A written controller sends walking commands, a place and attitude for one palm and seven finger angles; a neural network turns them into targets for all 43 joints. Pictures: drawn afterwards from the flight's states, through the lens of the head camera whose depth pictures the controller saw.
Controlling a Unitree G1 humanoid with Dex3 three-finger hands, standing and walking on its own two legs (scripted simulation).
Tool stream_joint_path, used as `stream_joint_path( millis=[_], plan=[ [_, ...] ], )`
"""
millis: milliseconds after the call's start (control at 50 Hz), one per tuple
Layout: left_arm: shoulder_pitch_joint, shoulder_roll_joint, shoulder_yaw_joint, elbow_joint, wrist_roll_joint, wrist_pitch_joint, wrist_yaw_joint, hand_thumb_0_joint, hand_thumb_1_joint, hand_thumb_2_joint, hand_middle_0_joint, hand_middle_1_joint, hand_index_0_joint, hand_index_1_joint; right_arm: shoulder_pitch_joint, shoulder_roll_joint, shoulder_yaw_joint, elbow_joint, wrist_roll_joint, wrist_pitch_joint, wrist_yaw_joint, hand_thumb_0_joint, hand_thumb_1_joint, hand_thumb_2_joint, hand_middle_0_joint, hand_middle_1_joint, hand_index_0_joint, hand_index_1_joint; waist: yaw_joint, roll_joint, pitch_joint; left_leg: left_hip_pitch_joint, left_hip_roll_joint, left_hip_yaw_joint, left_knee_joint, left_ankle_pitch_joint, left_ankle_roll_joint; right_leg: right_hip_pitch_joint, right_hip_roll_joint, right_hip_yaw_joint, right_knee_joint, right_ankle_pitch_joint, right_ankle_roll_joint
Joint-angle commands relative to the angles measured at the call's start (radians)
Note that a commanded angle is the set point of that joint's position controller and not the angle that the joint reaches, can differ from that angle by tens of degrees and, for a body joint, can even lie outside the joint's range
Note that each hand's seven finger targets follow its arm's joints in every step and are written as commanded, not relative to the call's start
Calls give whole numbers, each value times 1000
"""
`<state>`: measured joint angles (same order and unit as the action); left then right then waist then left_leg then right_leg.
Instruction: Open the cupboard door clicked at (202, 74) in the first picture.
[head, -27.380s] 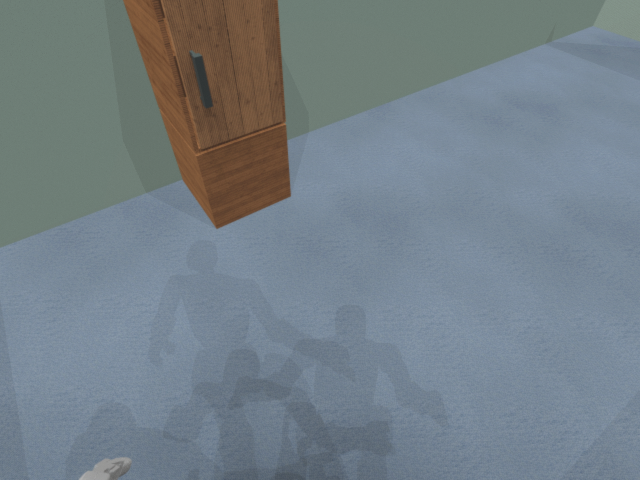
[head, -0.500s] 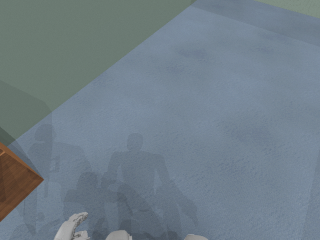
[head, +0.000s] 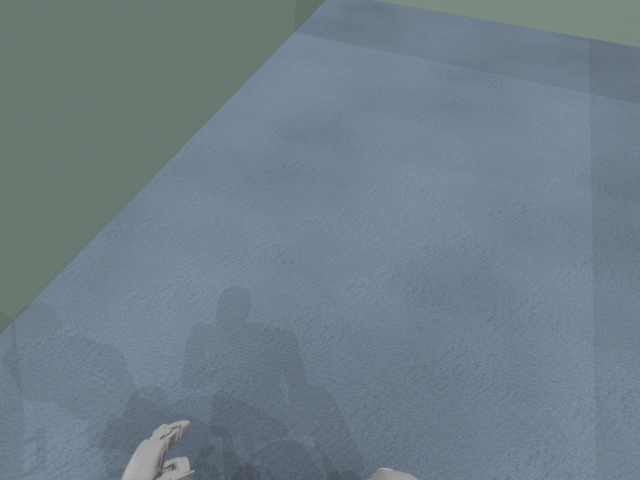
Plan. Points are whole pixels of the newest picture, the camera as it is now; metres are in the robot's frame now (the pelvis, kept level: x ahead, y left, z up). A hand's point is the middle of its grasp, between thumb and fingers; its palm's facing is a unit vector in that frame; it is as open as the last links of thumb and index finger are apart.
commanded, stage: walk to a spot facing it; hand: left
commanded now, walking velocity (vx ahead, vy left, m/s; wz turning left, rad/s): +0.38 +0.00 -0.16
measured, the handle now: out of the picture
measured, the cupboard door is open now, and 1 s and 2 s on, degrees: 53 53 53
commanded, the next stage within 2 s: turn to face it in 0.82 s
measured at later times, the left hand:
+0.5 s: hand (239, 345) +0.34 +0.15 -0.15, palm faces -0.04 -0.98 -0.19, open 7.4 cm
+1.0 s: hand (278, 235) +0.57 +0.10 -0.15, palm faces -0.04 -0.98 -0.21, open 7.4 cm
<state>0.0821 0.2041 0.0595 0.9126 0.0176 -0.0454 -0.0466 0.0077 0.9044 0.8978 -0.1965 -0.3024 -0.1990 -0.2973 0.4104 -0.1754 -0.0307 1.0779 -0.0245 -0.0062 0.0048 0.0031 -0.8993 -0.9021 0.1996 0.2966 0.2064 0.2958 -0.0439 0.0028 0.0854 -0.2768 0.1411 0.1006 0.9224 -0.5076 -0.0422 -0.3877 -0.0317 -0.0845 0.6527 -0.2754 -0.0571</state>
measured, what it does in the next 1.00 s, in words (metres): walks ahead: left foot, then right foot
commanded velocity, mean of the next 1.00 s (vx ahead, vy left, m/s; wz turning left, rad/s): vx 0.31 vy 0.00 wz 0.00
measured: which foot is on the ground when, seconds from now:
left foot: up 0.00-0.18, down 0.20-0.44, up 0.46-0.68, down 0.70-0.94, up 0.96-1.00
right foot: down 0.00-0.20, up 0.22-0.44, down 0.46-0.70, up 0.72-0.92, down 0.94-1.00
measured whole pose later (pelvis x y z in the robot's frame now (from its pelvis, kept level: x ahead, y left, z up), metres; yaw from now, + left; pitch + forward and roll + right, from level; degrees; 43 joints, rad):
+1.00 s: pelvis +0.46 -0.09 +0.00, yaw -2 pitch +0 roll +1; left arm 0.15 0.19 0.05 0.99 0.02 -0.06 -0.03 0.01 0.91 0.90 -0.20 -0.30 -0.20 -0.30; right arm 0.32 -0.18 -0.04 1.10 -0.02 0.00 0.00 0.00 -0.90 -0.90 0.20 0.30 0.20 0.30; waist -0.02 0.01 0.06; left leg -0.29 0.11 0.07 0.87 -0.52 -0.03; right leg -0.34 -0.09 -0.14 0.68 -0.33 -0.02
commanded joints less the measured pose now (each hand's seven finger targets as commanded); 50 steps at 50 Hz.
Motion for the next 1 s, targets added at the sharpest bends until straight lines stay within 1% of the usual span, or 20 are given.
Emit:
stream_joint_path(
  millis=[0,140,180,200,300,380,400,420,440,500,640,660,680,700,720,820,880,920,940,980],
  plan=[
    [182,144,42,28,4,6,54,0,900,900,-200,-300,-200,-300,-152,-98,-45,-134,-5,-48,-1,0,-900,-900,200,300,200,300,76,-233,-61,-380,53,-118,186,46,16,262,-298,403,-417,-98,-174],
    [118,117,39,47,1,-5,28,0,900,900,-200,-300,-200,-300,41,-59,-35,-51,-14,-52,7,0,-900,-900,200,300,200,300,-40,21,-59,204,-64,48,-408,284,6,-58,-103,165,-257,-181,-81],
    [100,20,14,2,-5,-2,19,0,900,900,-200,-300,-200,-300,236,-232,-73,-19,-35,-65,-16,0,-900,-900,200,300,200,300,-119,376,-105,369,303,-517,-688,-51,180,-326,70,-12,283,-265,14],
    [6,56,15,-40,1,-16,15,0,900,900,-200,-300,-200,-300,244,-241,-75,-32,-25,-60,-23,0,-900,-900,200,300,200,300,-124,226,-62,363,382,-642,-724,-32,272,-415,8,86,427,-267,9],
    [-13,18,5,-3,5,-10,-8,0,900,900,-200,-300,-200,-300,30,-162,-49,-60,-25,-84,-27,0,-900,-900,200,300,200,300,-8,193,-56,230,189,-129,-638,523,150,-249,-77,43,226,-117,46],
    [179,53,19,79,6,-8,-8,0,900,900,-200,-300,-200,-300,-20,-170,-50,-48,-7,-61,-16,0,-900,-900,200,300,200,300,74,42,-143,35,81,3,-460,357,89,262,37,-84,-104,71,33],
    [294,119,38,106,11,-14,4,0,900,900,-200,-300,-200,-300,-55,-138,-45,-65,3,-60,-8,0,-900,-900,200,300,200,300,136,-82,-159,-143,15,70,-272,264,51,456,-70,73,-176,-32,-14],
    [431,242,71,143,12,-14,18,0,900,900,-200,-300,-200,-300,-97,-69,-29,-105,13,-59,1,0,-900,-900,200,300,200,300,199,-378,-176,-382,-99,126,7,-3,16,597,-314,449,-343,-167,-120],
    [455,254,69,140,-2,-5,27,0,900,900,-200,-300,-200,-300,-204,-91,-33,-150,8,-55,4,0,-900,-900,200,300,200,300,225,-291,-112,-470,-71,-1,192,-145,28,535,-407,610,-467,-253,-192],
    [285,122,38,104,10,-12,57,0,900,900,-200,-300,-200,-300,-250,-73,-43,-138,1,-55,3,0,-900,-900,200,300,200,300,108,-221,-7,-448,49,-123,201,16,23,321,-360,406,-407,33,-168],
    [185,129,45,100,-2,-25,36,0,900,900,-200,-300,-200,-300,-36,-52,-42,-51,-10,-58,18,0,-900,-900,200,300,200,300,-23,9,-81,173,-85,89,-437,331,15,72,-147,79,-225,72,-48],
    [180,92,34,86,-3,-23,30,0,900,900,-200,-300,-200,-300,78,-130,-59,-21,-15,-66,8,0,-900,-900,200,300,200,300,-73,161,-138,334,26,-89,-492,256,70,-44,-79,26,11,81,-6],
    [161,31,17,48,-7,-21,26,0,900,900,-200,-300,-200,-300,209,-241,-84,-3,-28,-70,-7,0,-900,-900,200,300,200,300,-119,367,-184,449,286,-448,-625,203,192,-244,29,-61,332,-195,46],
    [54,56,10,-7,-1,-29,26,0,900,900,-200,-300,-200,-300,241,-251,-83,-11,-22,-59,-19,0,-900,-900,200,300,200,300,-136,201,-133,452,372,-585,-646,282,284,-363,3,40,498,-284,37],
    [0,44,14,-11,5,-32,29,0,900,900,-200,-300,-200,-300,194,-247,-80,-15,-26,-64,-20,0,-900,-900,200,300,200,300,-116,149,-92,364,366,-523,-644,336,281,-411,-31,76,596,-259,39],
    [60,17,6,36,3,1,-2,0,900,900,-200,-300,-200,-300,-59,-175,-49,-66,-20,-69,-23,0,-900,-900,200,300,200,300,12,193,-66,108,161,-81,-620,479,139,-64,-67,-14,115,-122,67],
    [245,65,24,109,6,-3,4,0,900,900,-200,-300,-200,-300,-104,-167,-51,-65,-4,-49,-15,0,-900,-900,200,300,200,300,97,4,-137,-52,55,-3,-434,210,74,317,-4,-60,-119,66,59],
    [399,245,59,143,8,-11,31,0,900,900,-200,-300,-200,-300,-156,-70,-31,-118,10,-36,-2,0,-900,-900,200,300,200,300,176,-415,-138,-361,-104,58,27,-153,13,485,-397,460,-417,-5,-91],
    [382,243,51,124,6,-1,39,0,900,900,-200,-300,-200,-300,-183,-83,-33,-131,10,-32,-3,0,-900,-900,200,300,200,300,174,-276,-104,-367,-67,-34,134,-155,24,416,-436,485,-439,-59,-151],
    [303,139,27,120,9,-16,60,0,900,900,-200,-300,-200,-300,-230,-69,-36,-115,7,-34,-13,0,-900,-900,200,300,200,300,120,-276,-12,-435,-22,-92,224,-32,12,375,-406,340,-358,416,-131]
  ],
)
